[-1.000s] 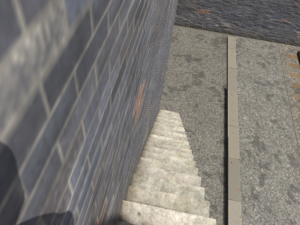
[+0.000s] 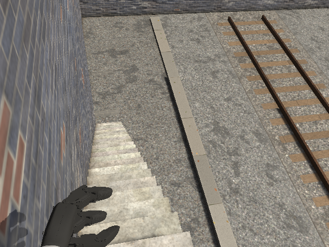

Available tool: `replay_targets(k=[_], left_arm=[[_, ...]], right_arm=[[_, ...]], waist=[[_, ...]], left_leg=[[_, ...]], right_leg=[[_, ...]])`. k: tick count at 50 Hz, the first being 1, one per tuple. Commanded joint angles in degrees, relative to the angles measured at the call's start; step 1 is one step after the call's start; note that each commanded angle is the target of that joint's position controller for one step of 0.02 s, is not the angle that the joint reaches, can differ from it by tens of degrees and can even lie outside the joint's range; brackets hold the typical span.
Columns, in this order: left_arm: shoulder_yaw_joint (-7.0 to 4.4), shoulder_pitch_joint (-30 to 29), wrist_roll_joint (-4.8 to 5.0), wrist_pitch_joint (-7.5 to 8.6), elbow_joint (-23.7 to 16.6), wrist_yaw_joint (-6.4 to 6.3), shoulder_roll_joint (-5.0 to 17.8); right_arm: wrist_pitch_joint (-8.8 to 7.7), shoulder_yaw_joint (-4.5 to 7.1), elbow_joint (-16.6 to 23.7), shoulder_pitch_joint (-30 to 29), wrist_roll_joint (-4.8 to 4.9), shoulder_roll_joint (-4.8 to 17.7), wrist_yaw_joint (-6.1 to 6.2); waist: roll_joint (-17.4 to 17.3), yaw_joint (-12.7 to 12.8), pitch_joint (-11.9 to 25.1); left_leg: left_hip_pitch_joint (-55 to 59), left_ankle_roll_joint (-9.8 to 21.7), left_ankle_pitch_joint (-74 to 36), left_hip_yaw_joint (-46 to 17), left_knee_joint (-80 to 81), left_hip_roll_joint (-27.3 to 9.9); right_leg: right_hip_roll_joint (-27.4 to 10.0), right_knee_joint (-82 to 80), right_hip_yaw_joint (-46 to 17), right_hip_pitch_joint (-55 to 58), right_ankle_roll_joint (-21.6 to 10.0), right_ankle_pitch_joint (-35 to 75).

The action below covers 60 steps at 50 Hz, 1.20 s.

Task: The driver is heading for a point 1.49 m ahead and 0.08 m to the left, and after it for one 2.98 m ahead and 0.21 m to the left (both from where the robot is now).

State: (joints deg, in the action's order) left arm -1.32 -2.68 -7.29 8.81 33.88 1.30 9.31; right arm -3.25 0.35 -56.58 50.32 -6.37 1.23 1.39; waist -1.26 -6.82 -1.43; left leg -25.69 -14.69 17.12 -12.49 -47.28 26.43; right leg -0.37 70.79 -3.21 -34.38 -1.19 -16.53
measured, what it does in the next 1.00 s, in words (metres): goes down, turning left: right foot, then left foot 0.22 m lower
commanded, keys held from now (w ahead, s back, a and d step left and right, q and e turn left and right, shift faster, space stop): w+q+shift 0.40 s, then w+shift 0.18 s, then w+e+shift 0.40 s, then e+shift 0.02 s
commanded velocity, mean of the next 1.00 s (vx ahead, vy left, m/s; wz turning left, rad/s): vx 0.75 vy -0.14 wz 0.35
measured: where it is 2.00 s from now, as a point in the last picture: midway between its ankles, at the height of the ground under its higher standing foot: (143, 199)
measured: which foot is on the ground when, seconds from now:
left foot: up 0.00-0.16, down 0.18-0.48, up 0.50-0.72, down 0.74-0.96, up 0.98-1.00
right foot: up 0.00-0.02, down 0.04-0.14, up 0.16-0.40, down 0.42-0.66, up 0.68-0.96, down 0.98-1.00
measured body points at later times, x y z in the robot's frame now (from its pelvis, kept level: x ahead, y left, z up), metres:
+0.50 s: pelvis +0.27 -0.05 -0.31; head +0.26 +0.02 +0.13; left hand +0.35 +0.23 -0.47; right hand +0.36 -0.29 -0.42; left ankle +0.22 +0.18 -0.90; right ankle +0.28 -0.15 -0.91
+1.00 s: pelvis +0.61 -0.16 -0.59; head +0.63 -0.22 -0.15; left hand +0.40 +0.00 -0.70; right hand +0.89 -0.25 -0.73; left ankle +0.40 -0.02 -1.07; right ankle +0.69 -0.24 -1.32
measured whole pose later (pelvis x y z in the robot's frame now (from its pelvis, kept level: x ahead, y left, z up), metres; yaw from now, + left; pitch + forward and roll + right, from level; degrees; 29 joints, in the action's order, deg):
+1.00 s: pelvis +0.61 -0.16 -0.59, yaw +19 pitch -1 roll +10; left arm -1.6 35.4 -1.4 3.2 51.4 6.6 12.1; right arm -0.6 3.7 -56.1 -0.6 -3.1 12.7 3.1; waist 1.0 16.4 -1.0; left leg -24.1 -0.3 48.9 4.0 -99.8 -8.8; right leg -7.7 43.0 -6.5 -25.4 3.5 11.9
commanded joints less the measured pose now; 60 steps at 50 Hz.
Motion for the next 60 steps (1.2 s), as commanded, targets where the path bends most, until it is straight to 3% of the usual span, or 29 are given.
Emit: replay_targets(k=[1,3,4,6,7,8,9,10,11,12,13,15,18,23,28,31,34,38,39,40,41,44,48,51,54,55,56,57,60], left_arm=[[0.11,39.05,-4.39,-2.8,5.73,0.87,-4.85],[1.88,14.08,5.32,-0.86,2.3,-0.92,-0.98],[1.98,-8.6,3.46,0.42,-7.55,0.43,3.81],[-0.32,-13.02,-1.3,2.3,-5.2,2.49,12.02],[-1.18,-13.85,-3.01,3.71,-5.72,3.07,13.38],[-0.61,-12.22,-1.1,4.54,-6.46,3.74,14.72],[-3.27,-23.64,5.27,-5.14,2.11,3.25,15.0],[-1.71,-3.71,4.94,-10.45,1.04,2.59,8.97],[1.63,11.06,1.69,-12.58,-4.33,3.13,-3.91],[1.56,21.62,0.93,-12.15,0.24,1.65,-1.97],[1.03,14.04,1.4,-11.39,1.51,2.04,1.15],[-0.94,-4.23,5.13,-10.85,0.0,1.51,10.63],[-0.98,7.99,3.86,-9.1,7.44,1.58,12.74],[-2.42,11.48,3.09,-5.45,14.89,0.71,12.42],[-1.74,42.07,1.45,-2.02,25.09,-0.04,9.62],[1.75,31.29,4.19,-4.02,25.58,-2.58,0.06],[-2.15,2.93,5.44,-5.28,16.38,-1.06,12.84],[-1.27,34.09,5.94,-7.38,14.69,5.43,10.62],[-1.32,40.45,0.87,-8.96,16.11,5.41,11.95],[-2.35,45.38,-1.48,-11.27,16.19,4.45,12.91],[-1.28,46.43,2.85,-12.05,13.06,3.59,7.88],[-1.69,40.2,7.68,-7.43,14.66,6.53,10.33],[-2.01,69.8,3.9,-7.94,28.37,5.43,4.62],[-1.34,62.81,10.97,-4.24,29.67,0.9,13.7],[-3.64,50.4,8.46,-0.54,27.91,-1.29,13.51],[-5.71,53.23,10.17,0.22,28.24,-4.07,18.04],[0.0,24.44,9.5,6.55,6.41,-1.64,16.42],[0.02,20.05,7.7,7.02,6.14,-2.73,11.13],[1.51,42.82,3.72,5.66,11.39,-3.79,6.39]], right_arm=[[-4.21,0.45,17.31,-34.86,0.26,17.53,-1.46],[-2.7,-0.14,6.82,-3.04,3.03,11.58,-1.85],[-1.27,-0.43,3.3,14.27,2.78,7.44,-0.66],[1.7,0.93,-3.23,20.04,-5.66,3.65,-4.38],[0.84,2.91,-2.92,28.5,-4.98,8.3,-5.38],[-1.12,6.44,-1.67,30.37,-0.72,19.09,-7.97],[2.54,2.91,-0.01,26.98,14.53,17.31,-3.24],[3.58,0.88,3.04,9.5,11.33,21.07,-3.54],[2.69,2.49,6.98,-9.79,15.54,30.37,0.15],[1.26,3.22,12.3,-22.39,14.23,30.81,1.08],[-0.61,5.67,12.75,-22.05,12.24,38.96,2.0],[-0.94,4.95,13.94,-29.39,8.92,30.89,6.7],[-1.23,3.78,8.23,-36.48,6.91,22.76,7.4],[-3.86,4.46,0.85,-21.42,7.42,13.99,4.61],[-3.29,5.12,8.6,-56.77,3.19,14.58,2.86],[-3.11,4.62,7.31,-51.77,7.54,10.88,0.9],[1.87,5.5,-5.38,-12.88,5.54,12.46,1.45],[3.11,1.6,8.27,-47.42,5.17,17.36,2.79],[1.93,3.36,7.68,-48.52,4.58,22.59,4.38],[0.7,4.86,4.69,-47.08,5.78,26.85,4.35],[-4.17,6.41,3.89,-52.02,6.91,26.38,5.28],[-5.9,4.71,2.92,-53.46,3.22,20.98,5.1],[2.28,6.33,5.4,-68.66,4.16,23.43,1.67],[2.72,3.22,15.36,-52.82,0.12,4.71,-1.43],[2.44,2.56,7.72,-49.94,0.64,12.98,1.01],[2.41,3.62,8.29,-49.71,1.57,14.49,1.04],[-2.63,2.24,18.88,-45.22,2.71,12.31,-4.64],[-2.46,2.63,15.65,-51.29,2.09,16.5,-6.38],[-1.22,0.24,21.91,-44.97,2.81,12.11,-4.96]], waist=[[14.38,33.86,6.83],[7.67,5.9,1.72],[-9.5,-9.9,3.47],[0.65,-15.96,-4.81],[-1.86,-20.0,-2.76],[-10.0,-19.94,-8.5],[13.1,-31.39,-3.98],[-5.13,-12.54,-8.46],[-39.51,4.18,-1.08],[-34.4,12.28,-4.79],[-35.41,9.47,-2.01],[-22.3,5.22,-9.24],[-45.8,5.96,-0.88],[-0.81,2.24,-5.27],[16.96,27.34,-12.1],[5.73,15.04,-7.63],[-6.82,-11.34,4.6],[6.89,14.61,-0.61],[5.64,16.28,-0.24],[-4.49,17.33,5.53],[-23.87,19.07,10.86],[1.93,20.51,3.73],[13.4,38.47,-4.57],[41.05,16.3,-8.45],[13.61,13.83,-3.29],[18.13,14.04,4.07],[25.95,3.54,5.01],[9.74,8.84,4.18],[4.77,11.17,0.97]], left_leg=[[-60.81,-6.56,20.43,-11.42,-43.57,-24.34],[-27.47,3.24,20.26,-18.56,-41.2,-33.04],[-1.96,6.52,-12.68,-3.1,-18.47,-32.84],[47.76,5.17,-53.77,14.69,-26.5,-26.88],[54.26,4.74,-40.52,14.22,-20.72,-27.77],[43.92,6.15,-26.29,13.3,-20.0,-27.29],[26.9,12.23,-18.0,2.77,-8.87,-29.18],[12.38,10.33,-19.69,0.81,-9.63,-20.27],[-0.87,14.2,29.88,-55.42,32.92,-29.6],[-8.37,18.63,40.25,-59.0,39.98,-33.31],[-3.45,20.51,53.15,-63.4,47.28,-38.96],[-13.93,22.33,53.59,-56.31,35.58,-40.84],[-18.2,25.6,-2.75,-26.26,14.88,-34.41],[-24.97,19.11,8.41,4.51,-28.36,-23.81],[-45.72,14.79,3.42,11.73,-33.9,-24.58],[3.83,10.31,-29.99,17.03,-12.01,-22.71],[46.29,19.73,-41.07,2.66,0.55,-36.95],[31.63,14.66,-24.27,7.51,23.92,-40.21],[31.82,19.38,-24.62,11.66,22.4,-43.03],[36.93,23.86,-37.67,12.1,18.22,-47.89],[25.35,26.23,-16.57,1.0,14.13,-58.7],[2.29,15.02,10.95,20.11,1.32,-42.06],[-14.9,15.32,12.71,29.83,-55.49,-31.6],[-42.52,15.16,32.03,21.75,-76.79,-18.3],[-31.89,15.88,-3.65,11.57,-53.77,-24.31],[-35.18,16.67,-11.68,8.3,-43.16,-26.52],[-37.65,11.55,-23.17,-5.86,-53.75,-29.44],[-37.44,11.27,-20.37,-2.01,-46.78,-27.97],[-44.67,11.05,-19.0,3.8,-45.5,-27.05]], right_leg=[[-25.51,-8.56,-20.88,46.3,-11.04,7.8],[-22.47,-9.64,-18.3,5.18,-7.85,-11.72],[-13.73,-15.07,1.13,-15.38,1.05,-21.85],[-1.72,9.21,27.86,-59.64,10.71,-55.93],[-4.11,20.13,26.4,-58.44,10.7,-55.39],[-5.43,38.66,22.98,-50.84,8.89,-49.17],[-2.6,61.53,18.31,-35.0,7.85,-49.62],[3.09,75.61,16.64,-30.4,4.11,-57.28],[5.87,73.12,9.47,-31.3,5.27,-45.8],[1.42,58.78,-0.33,-21.82,4.42,-20.68],[4.25,60.72,2.65,-25.1,3.97,-21.02],[0.23,26.57,-8.69,-17.94,5.02,2.46],[5.2,20.03,-0.48,5.63,2.99,1.28],[0.04,-17.08,-4.07,7.19,6.34,-12.35],[-2.84,-28.1,-4.91,20.04,2.07,-20.73],[3.97,-20.56,0.54,-19.18,1.27,-28.8],[3.84,15.03,-4.57,-38.41,4.53,-33.81],[-0.38,-11.98,-11.08,-13.93,4.37,-11.74],[0.59,-9.43,-4.1,-12.64,3.67,-2.28],[-0.04,10.22,2.54,-14.22,2.33,-4.27],[-13.5,2.19,-12.94,-10.98,0.23,25.08],[-9.6,-34.58,-6.7,18.12,3.41,53.82],[-0.57,-35.32,10.24,37.11,1.53,28.21],[-3.49,-35.99,-34.75,22.4,26.92,61.85],[-6.09,-42.89,-44.39,23.66,19.1,26.87],[-9.39,-41.5,-49.16,32.26,17.67,31.45],[-1.95,-29.68,-50.0,15.07,5.66,2.33],[0.19,-25.68,-42.73,14.23,1.49,2.58],[1.62,-19.93,-40.26,18.01,3.04,28.76]])
Velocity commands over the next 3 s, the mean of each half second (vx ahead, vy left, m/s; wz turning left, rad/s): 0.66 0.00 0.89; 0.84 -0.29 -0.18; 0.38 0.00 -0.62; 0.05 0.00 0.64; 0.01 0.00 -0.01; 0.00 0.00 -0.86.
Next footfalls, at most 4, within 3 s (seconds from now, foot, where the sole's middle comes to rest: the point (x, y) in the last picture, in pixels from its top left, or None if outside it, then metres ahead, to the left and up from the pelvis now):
0.04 right None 0.01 -0.24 -0.74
0.18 left None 0.25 0.20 -0.96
0.42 right None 0.31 -0.14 -0.96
0.74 left None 0.38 0.02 -1.17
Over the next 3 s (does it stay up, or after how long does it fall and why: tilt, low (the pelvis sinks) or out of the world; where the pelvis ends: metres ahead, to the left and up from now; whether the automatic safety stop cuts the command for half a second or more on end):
stays up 2.68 0.20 -2.58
